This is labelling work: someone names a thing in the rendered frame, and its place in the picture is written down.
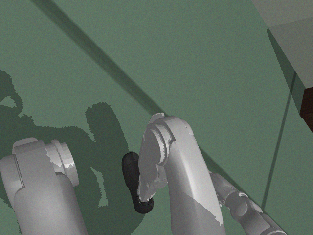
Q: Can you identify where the right robot foot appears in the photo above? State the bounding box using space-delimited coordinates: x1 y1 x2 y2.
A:
122 152 154 214

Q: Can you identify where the right robot arm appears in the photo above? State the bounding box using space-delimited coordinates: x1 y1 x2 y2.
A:
225 191 287 235

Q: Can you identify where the right robot hand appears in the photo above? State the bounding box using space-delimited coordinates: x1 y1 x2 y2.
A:
208 170 238 207

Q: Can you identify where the bookshelf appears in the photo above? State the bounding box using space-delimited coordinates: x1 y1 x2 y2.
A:
299 87 313 133

